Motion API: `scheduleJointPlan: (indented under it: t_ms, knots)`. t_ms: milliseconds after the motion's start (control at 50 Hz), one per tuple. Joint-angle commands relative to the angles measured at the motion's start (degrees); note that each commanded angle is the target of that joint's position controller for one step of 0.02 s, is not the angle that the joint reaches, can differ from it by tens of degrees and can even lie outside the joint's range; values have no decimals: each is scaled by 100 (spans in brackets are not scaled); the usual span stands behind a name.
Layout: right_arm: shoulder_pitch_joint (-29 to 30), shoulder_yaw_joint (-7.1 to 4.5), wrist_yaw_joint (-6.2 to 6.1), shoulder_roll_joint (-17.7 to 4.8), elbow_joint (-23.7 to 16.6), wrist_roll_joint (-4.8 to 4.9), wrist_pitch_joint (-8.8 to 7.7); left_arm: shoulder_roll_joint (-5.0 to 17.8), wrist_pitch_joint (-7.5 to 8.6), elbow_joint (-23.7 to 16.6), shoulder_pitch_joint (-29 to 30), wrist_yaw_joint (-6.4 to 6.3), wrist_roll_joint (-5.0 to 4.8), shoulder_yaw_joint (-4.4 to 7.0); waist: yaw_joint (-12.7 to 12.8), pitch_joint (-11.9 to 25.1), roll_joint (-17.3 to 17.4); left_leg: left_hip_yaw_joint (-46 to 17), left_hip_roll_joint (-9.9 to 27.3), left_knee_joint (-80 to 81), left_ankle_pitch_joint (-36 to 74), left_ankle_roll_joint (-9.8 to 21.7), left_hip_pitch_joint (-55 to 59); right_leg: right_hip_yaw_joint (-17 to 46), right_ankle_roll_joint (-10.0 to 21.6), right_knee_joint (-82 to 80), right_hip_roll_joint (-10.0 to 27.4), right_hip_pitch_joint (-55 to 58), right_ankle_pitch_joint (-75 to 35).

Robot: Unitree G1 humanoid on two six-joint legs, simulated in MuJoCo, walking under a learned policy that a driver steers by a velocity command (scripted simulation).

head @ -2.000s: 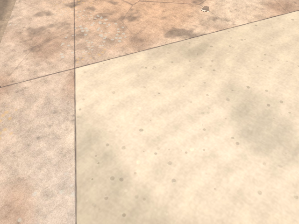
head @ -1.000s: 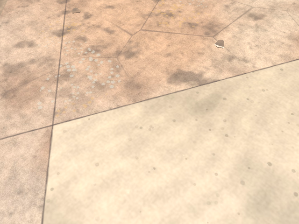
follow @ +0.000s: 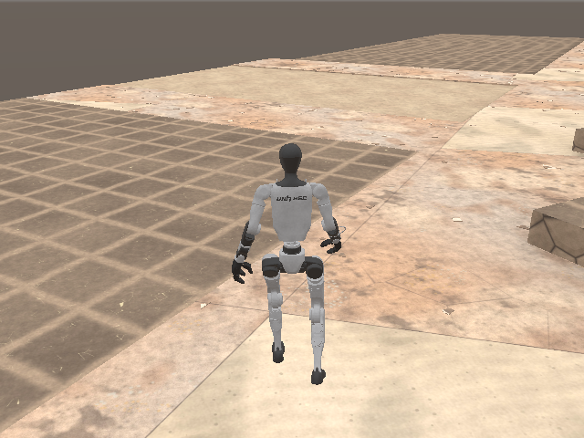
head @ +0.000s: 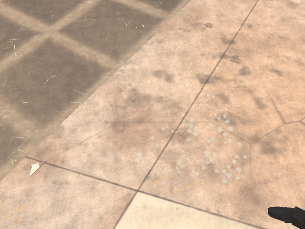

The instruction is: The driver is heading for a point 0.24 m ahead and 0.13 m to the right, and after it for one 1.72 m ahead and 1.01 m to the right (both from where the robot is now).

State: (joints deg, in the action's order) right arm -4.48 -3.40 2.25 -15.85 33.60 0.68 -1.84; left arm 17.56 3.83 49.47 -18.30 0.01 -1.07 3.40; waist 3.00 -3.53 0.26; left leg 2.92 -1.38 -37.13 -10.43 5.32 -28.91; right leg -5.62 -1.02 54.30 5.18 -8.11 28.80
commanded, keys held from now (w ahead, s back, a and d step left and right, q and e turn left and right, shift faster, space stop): e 1.00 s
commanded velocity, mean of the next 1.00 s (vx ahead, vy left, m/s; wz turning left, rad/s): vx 0.10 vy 0.00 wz -0.41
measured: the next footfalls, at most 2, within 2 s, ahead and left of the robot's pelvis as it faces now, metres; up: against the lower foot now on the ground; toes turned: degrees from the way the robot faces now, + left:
right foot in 0.44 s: +0.27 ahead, -0.14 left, +0.00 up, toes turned -13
left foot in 0.90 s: +0.32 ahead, +0.08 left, +0.00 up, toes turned -32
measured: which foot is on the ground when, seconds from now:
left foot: down 0.00-0.44, up 0.46-0.88, down 0.90-1.00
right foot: up 0.00-0.42, down 0.44-0.90, up 0.92-1.00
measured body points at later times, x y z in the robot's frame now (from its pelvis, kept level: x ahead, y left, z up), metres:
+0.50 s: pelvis +0.17 -0.03 +0.01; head +0.22 -0.06 +0.46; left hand +0.37 +0.21 -0.09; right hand +0.26 -0.33 -0.11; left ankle +0.10 +0.09 -0.67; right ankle +0.23 -0.13 -0.72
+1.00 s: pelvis +0.22 +0.00 +0.02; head +0.26 +0.01 +0.47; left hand +0.52 +0.16 -0.07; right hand +0.19 -0.31 -0.07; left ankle +0.29 +0.10 -0.72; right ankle +0.18 -0.12 -0.66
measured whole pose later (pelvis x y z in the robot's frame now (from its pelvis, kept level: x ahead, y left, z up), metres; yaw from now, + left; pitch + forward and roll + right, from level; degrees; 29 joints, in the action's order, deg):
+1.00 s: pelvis +0.22 +0.00 +0.02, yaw -30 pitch +2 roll +0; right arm -10.9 -4.4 -1.4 -15.4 43.1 -1.4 -0.5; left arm 19.0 -2.6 35.2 -9.2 -1.4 -0.7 5.3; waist -0.4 -0.7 -2.8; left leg -1.5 -0.2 -28.6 -14.3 0.5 -16.7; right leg 8.1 -1.4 57.3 -6.9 -31.3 25.6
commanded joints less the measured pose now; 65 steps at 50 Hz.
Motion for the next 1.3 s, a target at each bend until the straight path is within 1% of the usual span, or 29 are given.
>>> scheduleJointPlan:
  t_ms: [20, 40, 60, 140, 260, 380, 420, 440, 460, 480, 500, 520, 540, 560, 580, 620, 680, 760, 820, 880, 900, 920, 940, 960, 1000, 1080, 1140, 1240, 1300]
  knots:
    - [-1506, -271, -50, -957, 8, -131, -115, 849, 270, -667, 423, 84, -248, 92, -897, 1641, 500, -2926, 2229, 1588, 2412, 1371, 4021, 947, 135, 2536, -90, -3335, 47]
    - [-1180, -212, -33, -771, 83, -102, -171, 708, 225, -596, 448, 28, -150, 68, -613, 1196, 42, -2142, 1907, 1578, 3151, 1125, 3214, 943, 92, 2047, 150, -3098, -258]
    - [-894, -168, -38, -579, 109, -83, -205, 707, 146, -527, 382, -9, -50, 101, -417, 975, 135, -1647, 1702, 1700, 3283, 982, 2690, 963, 48, 1653, 266, -2855, -423]
    - [-497, -162, -108, -550, 314, -209, -366, 388, -177, -271, -158, -81, -21, 97, -12, 784, 311, -584, 1502, 2260, 3999, 891, 1666, 993, -184, 1074, 86, -2080, -1217]
    - [-412, -189, -374, -667, 574, -182, -189, 170, -197, -662, 688, 23, 56, 36, -298, 601, 438, 315, 1369, 2302, 3601, 653, 2093, 699, -245, -789, 34, -2235, -2674]
    - [-467, -276, -451, -836, 755, -9, 112, 305, -270, -1100, 972, 246, 69, 131, -397, 521, 495, 223, 1811, 1509, 3397, 558, 2773, 401, 75, -1503, -120, -2388, -1717]
    - [-322, -289, -506, -846, 734, 81, 176, 350, -248, -1101, 629, 289, 57, 194, -171, 638, 449, 366, 1681, 717, 3740, 306, 2718, 167, 319, -2180, -382, -1816, -1875]
    - [-484, -279, -520, -785, 782, 79, 174, 582, -213, -1020, 188, 243, 92, 298, 16, 906, 157, 575, 1314, -153, 3619, 0, 2470, 251, 537, -2756, -549, -979, -2946]
    - [-534, -226, -502, -658, 644, -104, 121, 1235, -207, -1064, -194, 103, 141, 481, 93, 1308, -884, 768, 735, -1705, 1814, -480, 1348, 1702, 1013, -2816, 370, 221, -5839]
    - [-776, -90, -428, -263, 451, -297, 82, 1630, -202, -1168, -205, 63, 260, 518, -223, 1942, -1809, 211, -367, -3446, -2957, -856, -453, 3841, 2381, -2797, 1700, 1553, -7306]
    - [-540, -136, -342, -551, 570, -175, 68, 1175, -201, -1284, -132, 93, 223, 407, 100, 2447, -963, -879, -148, -3918, -2933, -775, -605, 3739, 2404, -3015, 1586, 1559, -6287]
    - [-283, -169, -318, -651, 497, -6, 88, 989, -191, -1374, 279, 91, 158, 360, -8, 1877, -672, -873, 27, -3884, -2490, -697, -887, 3145, 2118, -3105, 1337, 1092, -5445]
    - [-212, -179, -370, -615, 563, -36, 128, 817, -231, -1403, 574, 59, 42, 327, -142, 1439, -207, -823, 191, -3509, -2094, -704, -956, 2791, 1783, -3228, 1037, 610, -4554]
    - [-129, -216, -433, -684, 562, -104, 184, 683, -292, -1456, 797, 13, -19, 278, -228, 1141, -192, -803, 280, -3111, -1790, -745, -845, 2595, 1602, -3372, 850, 115, -3966]
    - [-187, -226, -446, -653, 558, -105, 231, 685, -338, -1503, 910, -27, 24, 268, -362, 1056, -416, -743, 243, -2880, -1550, -782, -480, 2438, 1518, -3478, 639, -333, -3705]
    - [-351, -193, -462, -486, 606, -82, 250, 756, -391, -1574, 939, -84, 105, 306, -415, 1076, -678, -668, 93, -2313, -1333, -887, -225, 2316, 1472, -3528, 447, -514, -3651]
    - [-289, -152, -494, -400, 626, -78, 230, 880, -430, -1604, 836, -183, 80, 367, -314, 1218, -718, -751, 37, -1544, -1092, -1004, -59, 2436, 1434, -3464, 405, -468, -3227]
    - [-186, -167, -447, -456, 604, -50, 186, 904, -520, -1707, 941, -215, 94, 386, -216, 1132, -924, -808, -34, -819, -910, -996, 288, 2826, 1329, -3505, 306, -718, -2093]
    - [-252, -199, -371, -522, 592, -20, 81, 888, -572, -1767, 977, -188, 79, 384, -186, 1081, -1054, -818, -91, -188, -987, -885, 519, 3232, 1280, -3384, 297, -609, -2067]
    - [-754, -276, -292, -614, 738, -27, -16, 787, -644, -1838, 1098, -211, -16, 350, -468, 1053, -953, -720, 33, 1423, -88, -624, 1571, 3206, 933, -2934, -49, -932, -2048]
    - [-929, -377, -317, -1013, 727, -134, 0, 534, -652, -1873, 943, -210, 12, 280, -398, 1103, -192, -1582, 1066, 1806, -27, -259, 2180, 2724, 610, -2071, -469, -1587, -1010]
    - [-780, -469, -337, -1488, 738, -303, 65, 442, -596, -2087, 936, -189, -19, 269, -131, 742, 1675, -3067, 2156, 2173, 852, 646, 2138, 1429, 269, -908, -1452, -2793, 445]
    - [-528, -393, -345, -1155, 529, -388, 29, 921, -518, -1992, 839, -165, 103, 410, -212, 749, 1439, -3367, 2591, 2169, 1217, 1119, 1828, 1545, 29, 530, -1053, -2841, 652]
    - [-196, -305, -390, -852, 408, -320, 25, 1108, -530, -1824, 684, -134, 47, 502, -84, 714, 955, -2716, 2275, 2021, 1296, 934, 1736, 1544, -42, 1097, -954, -2778, 260]
    - [45, -236, -442, -623, 344, -125, 49, 864, -648, -1606, 495, -161, 50, 473, -75, 568, 671, -1772, 1660, 1836, 1237, 501, 1904, 1379, -246, 1640, -876, -2963, -386]
    - [-459, -240, -539, -721, 421, -161, 168, 470, -685, -1874, 1041, -112, -55, 313, -462, 530, 868, -1062, 1519, 1841, 1749, 627, 2481, 912, -493, 1045, -665, -3187, -783]
    - [-608, -323, -536, -951, 448, -146, 223, 356, -678, -2028, 1241, -53, -13, 238, -609, 717, 1001, -910, 1748, 1781, 1921, 715, 2775, 741, -527, 169, -424, -2815, -624]
    - [-457, -412, -405, -1178, 448, -26, 224, 453, -726, -2076, 1116, 57, -16, 266, -558, 753, 1134, -556, 1934, 1642, 2037, 653, 2407, 273, -258, -1164, -420, -1702, -661]
    - [-344, -406, -372, -1118, 511, 135, 198, 451, -749, -1929, 645, 104, -16, 338, -234, 798, 962, -220, 1826, 976, 1711, 235, 2132, 74, 165, -2768, -620, -705, -1696]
